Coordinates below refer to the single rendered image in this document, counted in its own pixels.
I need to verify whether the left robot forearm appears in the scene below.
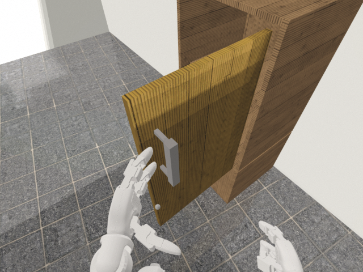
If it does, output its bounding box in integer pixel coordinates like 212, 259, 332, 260
90, 233, 134, 272

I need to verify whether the robot left hand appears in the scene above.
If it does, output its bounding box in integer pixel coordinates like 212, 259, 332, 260
107, 147, 181, 255

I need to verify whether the cupboard door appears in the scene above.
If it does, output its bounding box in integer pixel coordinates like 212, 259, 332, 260
121, 28, 273, 226

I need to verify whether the handle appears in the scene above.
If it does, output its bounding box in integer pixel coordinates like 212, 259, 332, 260
154, 129, 180, 187

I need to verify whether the robot right hand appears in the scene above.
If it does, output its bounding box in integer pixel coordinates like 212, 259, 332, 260
257, 221, 303, 272

